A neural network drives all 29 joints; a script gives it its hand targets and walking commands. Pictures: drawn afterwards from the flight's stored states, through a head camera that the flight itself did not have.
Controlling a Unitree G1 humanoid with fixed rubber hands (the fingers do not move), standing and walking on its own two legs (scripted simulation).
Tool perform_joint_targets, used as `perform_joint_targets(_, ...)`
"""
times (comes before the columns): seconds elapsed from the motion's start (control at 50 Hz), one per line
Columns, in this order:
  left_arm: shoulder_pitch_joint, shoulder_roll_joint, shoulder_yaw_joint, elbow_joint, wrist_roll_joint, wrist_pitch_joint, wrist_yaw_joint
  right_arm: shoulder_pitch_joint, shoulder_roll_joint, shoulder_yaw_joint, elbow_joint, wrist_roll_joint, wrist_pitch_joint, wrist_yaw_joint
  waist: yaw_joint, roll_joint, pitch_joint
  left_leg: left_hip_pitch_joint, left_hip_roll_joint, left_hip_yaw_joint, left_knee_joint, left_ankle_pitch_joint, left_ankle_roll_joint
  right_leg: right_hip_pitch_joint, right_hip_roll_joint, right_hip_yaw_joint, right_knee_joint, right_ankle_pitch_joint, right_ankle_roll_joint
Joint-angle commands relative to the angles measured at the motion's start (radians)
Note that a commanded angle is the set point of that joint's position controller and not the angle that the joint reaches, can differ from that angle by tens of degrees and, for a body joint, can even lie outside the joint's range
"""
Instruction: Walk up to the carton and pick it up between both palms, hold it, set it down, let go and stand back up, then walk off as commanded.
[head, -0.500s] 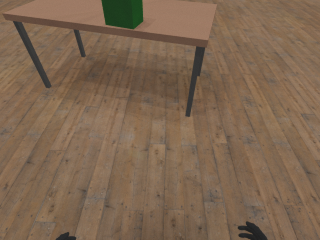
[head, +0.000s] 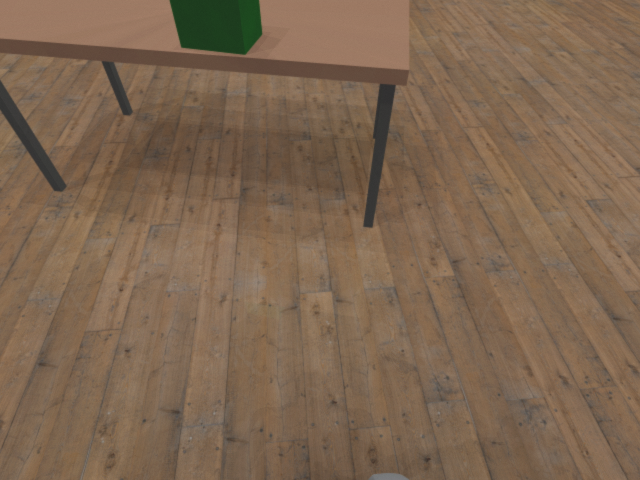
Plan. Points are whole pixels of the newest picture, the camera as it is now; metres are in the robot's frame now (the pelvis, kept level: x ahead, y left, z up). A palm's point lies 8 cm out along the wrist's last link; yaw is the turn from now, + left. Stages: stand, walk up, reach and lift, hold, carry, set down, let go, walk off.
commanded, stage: walk up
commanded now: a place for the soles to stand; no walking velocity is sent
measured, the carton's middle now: (217, 8) +1.39 +0.31 +0.05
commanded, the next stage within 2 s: none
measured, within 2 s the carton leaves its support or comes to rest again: neither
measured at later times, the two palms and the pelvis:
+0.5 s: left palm (83, 447) +0.19 +0.30 -0.07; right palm (531, 462) +0.18 -0.29 -0.13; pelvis +0.11 +0.00 -0.01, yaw -3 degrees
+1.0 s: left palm (82, 370) +0.31 +0.37 -0.11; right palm (477, 379) +0.29 -0.23 -0.10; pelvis +0.23 +0.07 -0.01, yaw -3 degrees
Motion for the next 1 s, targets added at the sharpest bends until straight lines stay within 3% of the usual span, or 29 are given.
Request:
perform_joint_targets(0.0, -0.131, 0.251, 0.079, -0.06, -0.007, -0.022, 0.012, 0.142, -0.232, -0.155, -0.052, -0.042, -0.007, -0.024, -0.121, 0.044, 0.028, 0.373, 0.293, -0.421, -0.305, 0.381, -0.18, -0.376, -0.029, -0.004, -0.096, 0.04, -0.028)
perform_joint_targets(0.06, -0.176, 0.241, 0.071, -0.064, -0.002, -0.026, 0.016, 0.093, -0.218, -0.149, -0.049, -0.046, 0.005, -0.02, -0.118, 0.053, 0.059, 0.349, 0.25, -0.283, -0.294, 0.507, -0.185, -0.317, -0.001, -0.116, -0.213, 0.034, -0.026)
perform_joint_targets(0.08, -0.188, 0.241, 0.075, -0.072, -0.005, -0.022, 0.017, 0.117, -0.228, -0.148, -0.052, -0.048, 0.006, -0.019, -0.126, 0.032, 0.046, 0.332, 0.27, -0.309, -0.241, 0.568, -0.175, -0.28, -0.025, -0.081, -0.246, 0.023, -0.034)
perform_joint_targets(0.12, -0.149, 0.227, 0.071, -0.064, -0.011, -0.026, 0.02, 0.099, -0.249, -0.155, -0.051, -0.055, 0.014, -0.016, -0.105, 0.034, 0.006, 0.33, 0.258, -0.252, -0.199, 0.601, -0.172, -0.164, -0.001, -0.165, -0.394, 0.011, -0.043)
perform_joint_targets(0.16, 0.121, 0.234, 0.09, -0.003, -0.01, -0.044, 0.034, -0.057, -0.236, -0.144, -0.101, -0.049, 0.023, -0.014, 0.053, -0.024, -0.088, 0.093, 0.202, -0.089, 0.143, 0.77, -0.155, 0.277, -0.003, -0.198, -0.653, 0.178, -0.082)
perform_joint_targets(0.18, 0.316, 0.276, 0.12, 0.032, 0.007, -0.048, 0.045, -0.086, -0.182, -0.129, -0.126, -0.05, 0.018, -0.011, 0.162, -0.038, -0.191, -0.15, 0.127, -0.056, 0.378, 0.665, -0.193, 0.59, -0.078, -0.04, -0.634, 0.232, -0.127)
perform_joint_targets(0.2, 0.358, 0.368, 0.152, 0.046, 0.009, -0.044, 0.058, -0.063, -0.119, -0.105, -0.149, -0.033, 0.013, -0.003, 0.164, -0.271, -0.252, -0.506, 0.031, -0.126, 0.604, -0.124, -0.176, 0.824, -0.344, 0.439, -0.624, 0.005, -0.206)
perform_joint_targets(0.22, 0.253, 0.409, 0.151, 0.007, 0.013, -0.049, 0.066, -0.056, -0.194, -0.11, -0.144, -0.042, 0.025, -0.002, 0.119, -0.126, -0.196, -0.65, 0.05, -0.26, 0.682, -0.172, -0.166, 0.731, -0.444, 0.753, -0.779, -0.407, -0.272)
perform_joint_targets(0.24, 0.211, 0.423, 0.161, -0.013, 0.007, -0.056, 0.074, -0.135, -0.265, -0.123, -0.152, -0.049, 0.02, 0.002, 0.123, -0.036, -0.084, -0.68, 0.093, -0.325, 0.709, -0.162, -0.154, 0.575, -0.501, 0.83, -0.823, -0.461, -0.334)
perform_joint_targets(0.26, 0.183, 0.396, 0.153, -0.023, 0.014, -0.065, 0.069, -0.146, -0.274, -0.119, -0.131, -0.051, 0.013, 0.01, 0.12, -0.032, 0.0, -0.701, 0.099, -0.317, 0.711, -0.094, -0.139, 0.528, -0.466, 0.768, -0.834, -0.392, -0.336)
perform_joint_targets(0.3, 0.061, 0.328, 0.13, -0.048, 0.008, -0.081, 0.053, -0.033, -0.252, -0.126, -0.075, -0.043, 0.013, 0.024, 0.03, -0.046, 0.054, -0.622, 0.137, -0.292, 0.625, 0.043, -0.109, 0.391, -0.345, 0.449, -0.794, -0.176, -0.204)
perform_joint_targets(0.32, 0.07, 0.336, 0.125, -0.034, 0.017, -0.085, 0.05, -0.016, -0.224, -0.125, -0.071, -0.042, 0.024, 0.031, 0.007, -0.1, 0.066, -0.581, 0.144, -0.282, 0.592, 0.062, -0.116, 0.331, -0.303, 0.374, -0.785, -0.095, -0.169)
perform_joint_targets(0.38, 0.082, 0.343, 0.126, -0.031, 0.016, -0.103, 0.038, -0.041, -0.226, -0.136, -0.071, -0.043, 0.039, 0.04, 0.02, -0.079, 0.038, -0.504, 0.163, -0.263, 0.532, 0.081, -0.126, 0.249, -0.297, 0.343, -0.75, -0.034, -0.165)
perform_joint_targets(0.44, 0.114, 0.363, 0.14, -0.026, 0.008, -0.105, 0.038, -0.137, -0.23, -0.128, -0.087, -0.044, 0.04, 0.044, 0.057, -0.171, 0.099, -0.603, 0.196, -0.24, 0.445, 0.11, -0.131, 0.288, -0.293, 0.307, -0.731, 0.084, -0.146)
perform_joint_targets(0.52, 0.145, 0.39, 0.15, -0.025, 0.007, -0.104, 0.035, -0.218, -0.232, -0.128, -0.119, -0.055, 0.025, 0.039, 0.1, -0.146, 0.049, -0.609, 0.211, -0.248, 0.311, 0.025, -0.121, 0.363, -0.346, 0.312, -0.649, 0.139, -0.249)
perform_joint_targets(0.54, 0.119, 0.401, 0.15, -0.027, 0.008, -0.104, 0.031, -0.212, -0.227, -0.132, -0.118, -0.051, 0.022, 0.044, 0.081, -0.191, 0.055, -0.601, 0.223, -0.243, 0.295, 0.008, -0.115, 0.334, -0.363, 0.315, -0.636, 0.124, -0.259)
perform_joint_targets(0.56, 0.115, 0.4, 0.146, -0.045, 0.006, -0.102, 0.035, -0.223, -0.226, -0.135, -0.123, -0.058, 0.013, 0.04, 0.089, -0.157, 0.042, -0.566, 0.218, -0.234, 0.264, 0.006, -0.108, 0.32, -0.371, 0.31, -0.618, 0.13, -0.261)
perform_joint_targets(0.6, 0.042, 0.419, 0.146, -0.061, 0.014, -0.099, 0.03, -0.175, -0.253, -0.138, -0.112, -0.047, 0.002, 0.043, 0.053, -0.196, -0.004, -0.476, 0.21, -0.222, 0.192, -0.04, -0.1, 0.301, -0.367, 0.268, -0.565, 0.12, -0.262)
perform_joint_targets(0.62, 0.037, 0.406, 0.141, -0.053, 0.012, -0.092, 0.027, -0.16, -0.258, -0.144, -0.097, -0.05, -0.004, 0.041, 0.044, -0.152, -0.017, -0.4, 0.175, -0.179, 0.156, -0.054, -0.092, 0.283, -0.35, 0.251, -0.543, 0.154, -0.243)
perform_joint_targets(0.64, -0.009, 0.39, 0.134, -0.051, 0.016, -0.089, 0.028, -0.099, -0.241, -0.137, -0.085, -0.051, -0.013, 0.042, -0.01, -0.14, -0.027, -0.3, 0.169, -0.221, 0.031, -0.035, -0.076, 0.24, -0.325, 0.209, -0.455, 0.206, -0.202)
perform_joint_targets(0.66, -0.059, 0.359, 0.115, -0.053, 0.012, -0.091, 0.024, 0.055, -0.248, -0.145, -0.047, -0.055, -0.024, 0.03, -0.096, -0.047, -0.087, -0.065, 0.123, -0.186, -0.114, 0.037, -0.064, 0.162, -0.25, 0.068, -0.253, 0.381, -0.126)
perform_joint_targets(0.68, -0.041, 0.247, 0.083, -0.07, 0.016, -0.094, 0.026, 0.183, -0.322, -0.174, 0.015, -0.07, -0.036, 0.013, -0.151, 0.191, -0.162, 0.148, 0.201, -0.396, -0.194, -0.096, -0.036, -0.038, -0.135, -0.022, 0.102, 0.336, -0.068)
perform_joint_targets(0.7, 0.008, 0.166, 0.058, -0.076, 0.002, -0.09, 0.029, 0.156, -0.372, -0.177, -0.015, -0.047, -0.035, -0.001, -0.11, 0.354, -0.133, 0.273, 0.34, -0.725, -0.283, -0.077, -0.027, -0.308, -0.015, -0.08, 0.256, -0.139, -0.008)
perform_joint_targets(0.72, 0.021, 0.276, 0.088, -0.057, 0.007, -0.088, 0.039, 0.132, -0.381, -0.176, -0.025, -0.025, -0.032, -0.004, -0.111, 0.19, -0.11, 0.275, 0.404, -0.955, -0.363, -0.143, -0.006, -0.414, 0.051, -0.022, 0.261, -0.183, -0.018)
perform_joint_targets(0.74, -0.027, 0.335, 0.085, -0.049, 0.014, -0.082, 0.037, 0.106, -0.353, -0.171, -0.02, -0.015, -0.023, 0.0, -0.1, 0.13, -0.075, 0.217, 0.404, -0.885, -0.34, -0.133, -0.003, -0.4, -0.011, -0.015, 0.248, -0.137, -0.026)
perform_joint_targets(0.78, -0.016, 0.289, 0.084, -0.026, 0.005, -0.084, 0.025, 0.069, -0.293, -0.163, -0.028, -0.02, -0.017, -0.004, -0.073, 0.138, 0.004, 0.128, 0.315, -0.651, -0.295, 0.081, -0.044, -0.378, -0.055, -0.02, 0.195, -0.024, -0.013)
perform_joint_targets(0.8, 0.008, 0.293, 0.087, -0.032, 0.005, -0.079, 0.02, 0.046, -0.291, -0.154, -0.039, -0.026, -0.015, -0.002, -0.06, 0.142, -0.032, 0.124, 0.289, -0.596, -0.274, 0.101, 0.005, -0.327, -0.072, -0.029, 0.16, -0.011, -0.012)
perform_joint_targets(0.9, -0.027, 0.293, 0.095, -0.015, 0.007, -0.059, 0.014, 0.009, -0.285, -0.148, -0.066, -0.032, -0.008, 0.009, -0.066, 0.147, 0.018, 0.063, 0.265, -0.53, -0.338, -0.185, 0.005, -0.304, -0.085, -0.067, 0.032, 0.056, 0.002)
perform_joint_targets(0.98, -0.003, 0.29, 0.092, -0.013, 0.005, -0.069, 0.009, -0.007, -0.305, -0.154, -0.069, -0.032, 0.012, 0.016, -0.07, 0.185, -0.005, 0.029, 0.299, -0.462, -0.266, -0.254, 0.142, -0.235, -0.1, -0.12, -0.164, -0.063, -0.004)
